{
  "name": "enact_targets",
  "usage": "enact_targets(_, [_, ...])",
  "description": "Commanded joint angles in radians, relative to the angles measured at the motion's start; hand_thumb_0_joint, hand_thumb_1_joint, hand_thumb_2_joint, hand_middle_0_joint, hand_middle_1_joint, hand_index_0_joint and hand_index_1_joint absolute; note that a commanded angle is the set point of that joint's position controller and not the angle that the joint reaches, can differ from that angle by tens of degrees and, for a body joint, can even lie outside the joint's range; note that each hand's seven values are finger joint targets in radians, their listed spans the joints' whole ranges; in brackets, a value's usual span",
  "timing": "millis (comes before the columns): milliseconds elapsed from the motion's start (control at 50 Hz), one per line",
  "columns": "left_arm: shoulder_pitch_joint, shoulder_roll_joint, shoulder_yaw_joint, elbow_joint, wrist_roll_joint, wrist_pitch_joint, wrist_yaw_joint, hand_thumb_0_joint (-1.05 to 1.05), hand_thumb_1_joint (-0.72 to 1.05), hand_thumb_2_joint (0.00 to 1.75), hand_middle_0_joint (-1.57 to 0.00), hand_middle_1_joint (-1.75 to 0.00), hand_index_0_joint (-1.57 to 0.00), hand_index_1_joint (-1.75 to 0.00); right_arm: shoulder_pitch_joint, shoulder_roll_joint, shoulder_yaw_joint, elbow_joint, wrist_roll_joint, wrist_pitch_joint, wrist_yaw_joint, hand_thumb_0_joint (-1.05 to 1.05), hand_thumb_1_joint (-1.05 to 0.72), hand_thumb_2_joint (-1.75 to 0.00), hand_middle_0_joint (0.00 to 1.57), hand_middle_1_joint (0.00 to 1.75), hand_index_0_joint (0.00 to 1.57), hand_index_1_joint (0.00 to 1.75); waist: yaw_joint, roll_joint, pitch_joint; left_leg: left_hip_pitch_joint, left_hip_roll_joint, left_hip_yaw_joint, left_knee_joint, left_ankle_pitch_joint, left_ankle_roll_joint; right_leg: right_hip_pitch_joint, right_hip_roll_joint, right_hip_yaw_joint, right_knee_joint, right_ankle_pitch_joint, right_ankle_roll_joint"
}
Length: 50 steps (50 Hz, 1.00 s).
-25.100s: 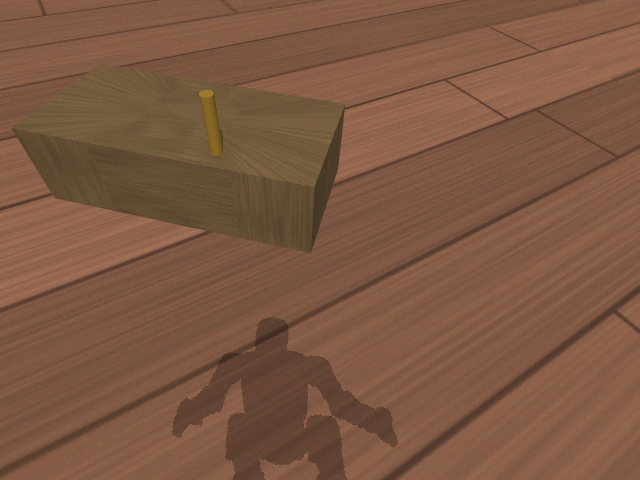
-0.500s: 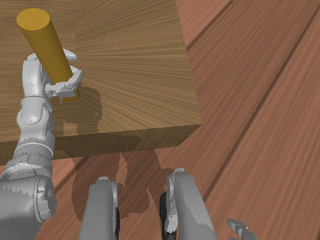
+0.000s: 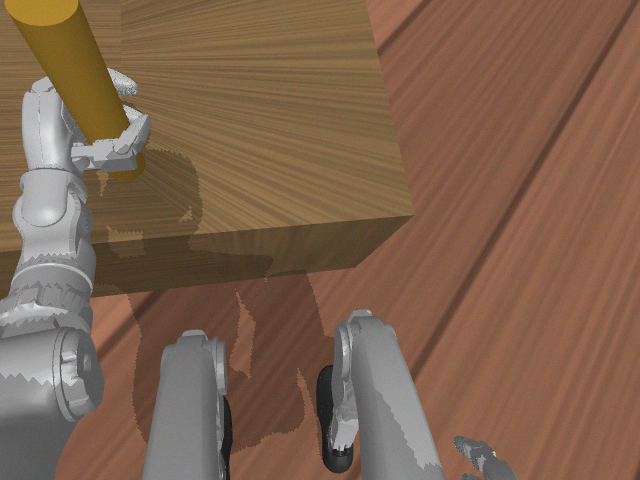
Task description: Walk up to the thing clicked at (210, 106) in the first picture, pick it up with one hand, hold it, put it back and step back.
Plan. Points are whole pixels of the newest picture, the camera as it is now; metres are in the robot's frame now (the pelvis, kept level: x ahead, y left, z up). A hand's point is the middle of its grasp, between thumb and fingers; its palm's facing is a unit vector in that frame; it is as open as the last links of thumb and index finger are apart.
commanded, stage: lower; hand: left
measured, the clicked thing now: (95, 105) +0.52 +0.19 +0.03
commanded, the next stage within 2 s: loosen in 0.72 s
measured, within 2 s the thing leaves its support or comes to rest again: rests again in 1.38 s
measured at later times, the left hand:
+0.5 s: hand (130, 140) +0.52 +0.17 -0.03, palm faces +0.03 -1.00 -0.04, open 6.4 cm
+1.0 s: hand (133, 142) +0.52 +0.17 -0.05, palm faces +0.04 -1.00 -0.01, open 6.5 cm
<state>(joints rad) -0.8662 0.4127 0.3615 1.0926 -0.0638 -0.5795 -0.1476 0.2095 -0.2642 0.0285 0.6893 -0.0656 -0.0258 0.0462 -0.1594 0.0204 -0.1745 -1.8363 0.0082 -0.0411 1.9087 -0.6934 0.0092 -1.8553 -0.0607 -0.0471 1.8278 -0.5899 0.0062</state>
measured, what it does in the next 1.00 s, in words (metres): stands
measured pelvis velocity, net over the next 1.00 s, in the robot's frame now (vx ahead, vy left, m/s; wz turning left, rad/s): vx -0.01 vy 0.00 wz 0.00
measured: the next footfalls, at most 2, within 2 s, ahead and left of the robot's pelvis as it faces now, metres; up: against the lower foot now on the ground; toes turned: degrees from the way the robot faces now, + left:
none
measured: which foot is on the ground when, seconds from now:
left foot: down 0.00-1.00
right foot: down 0.00-1.00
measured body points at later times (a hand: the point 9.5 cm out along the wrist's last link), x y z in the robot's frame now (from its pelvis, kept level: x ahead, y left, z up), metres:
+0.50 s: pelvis -0.01 +0.00 -0.03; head +0.20 +0.04 +0.36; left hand +0.51 +0.23 -0.03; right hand +0.06 -0.27 -0.15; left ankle +0.06 +0.11 -0.45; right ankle +0.10 -0.13 -0.45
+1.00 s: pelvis -0.01 +0.00 -0.05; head +0.20 +0.03 +0.34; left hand +0.51 +0.23 -0.04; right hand +0.05 -0.27 -0.17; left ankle +0.06 +0.11 -0.45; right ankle +0.10 -0.13 -0.45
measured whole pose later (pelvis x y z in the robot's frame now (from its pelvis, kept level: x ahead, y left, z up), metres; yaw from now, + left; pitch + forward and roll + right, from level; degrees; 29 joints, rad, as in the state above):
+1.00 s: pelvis -0.01 +0.00 -0.05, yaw +0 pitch +36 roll -4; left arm -0.96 0.44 0.37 1.13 -0.05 -0.55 -0.14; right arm 0.21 -0.28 0.04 0.68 -0.07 -0.01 0.05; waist -0.18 0.02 -0.15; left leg -1.99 -0.01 -0.04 2.06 -0.70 0.02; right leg -2.01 -0.07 -0.04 1.98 -0.59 0.01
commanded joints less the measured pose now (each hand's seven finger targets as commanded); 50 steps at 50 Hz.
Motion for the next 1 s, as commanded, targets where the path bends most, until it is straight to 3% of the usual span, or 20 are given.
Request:
enact_targets(0, [-0.394,0.182,0.018,-0.186,-0.008,-0.060,0.004,0.00,0.49,1.25,-1.34,-1.37,-1.34,-1.37,0.179,-0.200,-0.064,-0.037,0.007,-0.012,-0.015,0.00,-0.91,-0.90,0.20,0.30,0.20,0.30,-0.022,0.115,-0.630,0.346,-0.024,-0.001,-0.232,0.216,0.010,0.394,0.034,0.005,-0.175,0.184,-0.057])
enact_targets(60, [-0.398,0.186,0.010,-0.179,0.010,-0.060,0.005,0.00,0.52,1.25,-1.33,-1.37,-1.34,-1.37,0.178,-0.200,-0.064,-0.040,0.004,-0.008,-0.016,0.00,-0.90,-0.90,0.20,0.30,0.20,0.30,-0.026,0.131,-0.642,0.353,-0.025,-0.002,-0.219,0.227,0.008,0.376,0.034,0.000,-0.157,0.188,-0.058])
enact_targets(100, [-0.406,0.201,0.021,-0.208,0.002,-0.065,0.004,0.00,0.53,1.24,-1.33,-1.36,-1.33,-1.36,0.171,-0.197,-0.057,-0.047,0.007,-0.010,-0.015,0.00,-0.90,-0.90,0.20,0.30,0.20,0.30,-0.012,0.128,-0.641,0.346,-0.025,-0.004,-0.215,0.227,0.007,0.370,0.033,-0.002,-0.144,0.187,-0.060])
enact_targets(140, [-0.435,0.188,0.011,-0.211,0.001,-0.066,0.005,0.00,0.53,1.26,-1.33,-1.37,-1.33,-1.37,0.176,-0.197,-0.057,-0.051,0.005,-0.010,-0.013,0.00,-0.90,-0.90,0.20,0.30,0.20,0.30,-0.027,0.134,-0.655,0.336,-0.027,0.003,-0.201,0.219,0.009,0.372,0.032,0.001,-0.136,0.184,-0.058])
enact_targets(180, [-0.440,0.207,0.028,-0.202,0.002,-0.065,0.011,0.00,0.52,1.27,-1.34,-1.38,-1.34,-1.38,0.175,-0.199,-0.060,-0.044,0.005,-0.009,-0.014,0.00,-0.90,-0.90,0.20,0.30,0.20,0.30,-0.028,0.123,-0.632,0.306,-0.027,0.004,-0.199,0.162,0.013,0.359,0.030,0.001,-0.140,0.140,-0.053])
enact_targets(200, [-0.459,0.199,0.008,-0.226,0.004,-0.065,0.014,0.00,0.52,1.26,-1.35,-1.38,-1.35,-1.38,0.173,-0.198,-0.058,-0.048,0.005,-0.011,-0.013,0.00,-0.90,-0.90,0.20,0.30,0.20,0.30,-0.027,0.135,-0.640,0.315,-0.026,0.001,-0.203,0.152,0.011,0.346,0.033,-0.002,-0.136,0.132,-0.055])
enact_targets(300, [-0.462,0.223,0.018,-0.227,0.019,-0.058,0.017,0.00,0.54,1.26,-1.33,-1.36,-1.33,-1.36,0.182,-0.202,-0.060,-0.046,0.004,-0.006,-0.016,0.00,-0.90,-0.90,0.20,0.30,0.20,0.30,-0.023,0.147,-0.685,0.321,-0.029,0.005,-0.184,0.186,0.009,0.353,0.030,-0.002,-0.117,0.162,-0.055])
enact_targets(460, [-0.465,0.192,-0.008,-0.216,0.023,-0.041,0.017,0.00,0.51,1.24,-1.32,-1.35,-1.32,-1.35,0.180,-0.205,-0.055,-0.044,0.005,0.002,-0.015,0.00,-0.90,-0.90,0.20,0.30,0.20,0.30,-0.034,0.165,-0.646,0.321,-0.027,-0.007,-0.170,0.210,0.004,0.291,0.025,-0.011,-0.083,0.173,-0.060])
enact_targets(500, [-0.430,0.184,0.008,-0.177,0.023,-0.036,0.021,0.00,0.54,1.25,-1.31,-1.34,-1.30,-1.34,0.184,-0.210,-0.058,-0.040,0.005,0.003,-0.012,0.00,-0.90,-0.90,0.20,0.30,0.20,0.30,-0.030,0.156,-0.641,0.331,-0.025,-0.016,-0.170,0.218,0.002,0.270,0.024,-0.016,-0.071,0.176,-0.060])
enact_targets(520, [-0.474,0.187,-0.012,-0.216,0.023,-0.039,0.019,0.00,0.54,1.24,-1.32,-1.34,-1.31,-1.34,0.180,-0.210,-0.056,-0.045,0.006,0.003,-0.012,0.00,-0.90,-0.90,0.20,0.30,0.20,0.30,-0.038,0.176,-0.627,0.320,-0.027,-0.013,-0.168,0.198,0.002,0.258,0.022,-0.014,-0.069,0.160,-0.061])
enact_targets(680, [-0.496,0.218,0.015,-0.213,0.025,-0.041,0.027,0.00,0.52,1.24,-1.31,-1.33,-1.30,-1.34,0.191,-0.212,-0.055,-0.044,0.003,0.009,-0.010,0.00,-0.90,-0.90,0.20,0.30,0.20,0.30,-0.032,0.155,-0.672,0.299,-0.032,0.002,-0.138,0.207,0.007,0.283,0.022,-0.008,-0.059,0.171,-0.056])
enact_targets(720, [-0.483,0.213,0.010,-0.172,0.032,-0.039,0.023,0.00,0.55,1.26,-1.32,-1.34,-1.31,-1.35,0.194,-0.213,-0.060,-0.040,0.000,0.012,-0.011,0.00,-0.90,-0.90,0.20,0.30,0.20,0.30,-0.051,0.132,-0.656,0.258,-0.035,0.013,-0.126,0.177,0.013,0.299,0.023,-0.005,-0.069,0.154,-0.051])
enact_targets(780, [-0.498,0.227,0.014,-0.163,0.034,-0.040,0.018,0.00,0.56,1.26,-1.31,-1.35,-1.31,-1.35,0.189,-0.211,-0.055,-0.037,-0.001,0.010,-0.011,0.00,-0.90,-0.90,0.20,0.30,0.20,0.30,-0.051,0.136,-0.654,0.232,-0.037,0.021,-0.112,0.161,0.016,0.302,0.021,0.000,-0.064,0.146,-0.049])
enact_targets(800, [-0.482,0.204,0.004,-0.123,0.032,-0.035,0.017,0.00,0.55,1.25,-1.31,-1.34,-1.31,-1.34,0.189,-0.211,-0.055,-0.037,-0.001,0.011,-0.010,0.00,-0.90,-0.90,0.20,0.30,0.20,0.30,-0.060,0.105,-0.625,0.207,-0.038,0.022,-0.109,0.143,0.020,0.301,0.022,0.001,-0.071,0.133,-0.046])
enact_targets(820, [-0.506,0.206,0.005,-0.154,0.024,-0.040,0.016,0.00,0.50,1.17,-1.39,-1.34,-1.39,-1.33,0.186,-0.215,-0.055,-0.038,0.002,0.010,-0.011,0.00,-0.91,-0.90,0.20,0.30,0.20,0.30,-0.059,0.106,-0.616,0.202,-0.037,0.015,-0.115,0.121,0.020,0.276,0.022,-0.003,-0.067,0.111,-0.048])
enact_targets(860, [-0.482,0.194,0.012,-0.131,0.014,-0.037,0.014,0.00,0.36,1.01,-1.23,-1.18,-1.25,-1.17,0.177,-0.216,-0.056,-0.040,0.002,0.009,-0.010,0.00,-0.91,-0.89,0.20,0.30,0.20,0.30,-0.051,0.101,-0.593,0.204,-0.036,0.014,-0.120,0.100,0.020,0.260,0.020,-0.004,-0.073,0.091,-0.046])
enact_targets(880, [-0.518,0.210,0.018,-0.177,0.007,-0.042,0.013,0.00,0.32,0.93,-1.20,-1.10,-1.22,-1.09,0.179,-0.218,-0.060,-0.044,0.003,0.009,-0.011,0.00,-0.91,-0.89,0.20,0.30,0.20,0.30,-0.047,0.119,-0.618,0.213,-0.036,0.015,-0.124,0.084,0.019,0.262,0.023,-0.004,-0.074,0.078,-0.046])
enact_targets(940, [-0.473,0.187,0.011,-0.124,0.001,-0.034,0.002,0.00,0.29,0.71,-1.09,-0.96,-1.11,-0.93,0.179,-0.219,-0.058,-0.046,0.005,0.009,-0.010,0.00,-0.90,-0.89,0.20,0.30,0.20,0.30,-0.055,0.118,-0.610,0.223,-0.036,0.003,-0.133,0.080,0.016,0.260,0.020,-0.012,-0.069,0.078,-0.045])
enact_targets(960, [-0.538,0.205,0.007,-0.208,0.000,-0.044,0.003,0.00,0.26,0.66,-1.06,-0.90,-1.08,-0.88,0.182,-0.222,-0.059,-0.044,0.004,0.007,-0.010,0.00,-0.90,-0.89,0.20,0.30,0.20,0.30,-0.047,0.139,-0.635,0.231,-0.035,0.005,-0.132,0.096,0.014,0.264,0.020,-0.011,-0.060,0.091,-0.048])
enact_targets(980, [-0.514,0.228,0.026,-0.190,0.007,-0.044,0.005,0.00,0.21,0.63,-1.02,-0.87,-1.04,-0.84,0.177,-0.219,-0.057,-0.045,0.005,0.007,-0.011,0.00,-0.91,-0.89,0.20,0.30,0.20,0.30,-0.039,0.146,-0.652,0.248,-0.035,0.005,-0.132,0.117,0.012,0.269,0.018,-0.010,-0.053,0.105,-0.048])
